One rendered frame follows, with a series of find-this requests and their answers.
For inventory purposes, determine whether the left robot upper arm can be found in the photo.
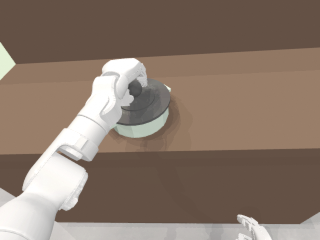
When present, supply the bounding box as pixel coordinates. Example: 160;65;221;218
0;152;88;240

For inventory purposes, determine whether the lid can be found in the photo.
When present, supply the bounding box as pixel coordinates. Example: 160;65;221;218
116;78;171;126

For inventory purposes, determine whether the left robot hand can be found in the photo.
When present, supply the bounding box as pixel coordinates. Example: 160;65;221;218
102;58;148;107

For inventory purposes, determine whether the right robot hand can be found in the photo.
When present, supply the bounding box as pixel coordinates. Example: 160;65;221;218
236;214;272;240

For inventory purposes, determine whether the knob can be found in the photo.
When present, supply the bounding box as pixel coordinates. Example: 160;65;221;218
128;80;142;97

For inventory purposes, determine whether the robot left forearm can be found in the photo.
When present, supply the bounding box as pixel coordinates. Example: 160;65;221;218
22;69;129;191

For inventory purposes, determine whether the table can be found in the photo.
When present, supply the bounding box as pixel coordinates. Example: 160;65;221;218
0;0;320;224

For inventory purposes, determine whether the pot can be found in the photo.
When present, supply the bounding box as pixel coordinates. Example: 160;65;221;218
110;85;171;138

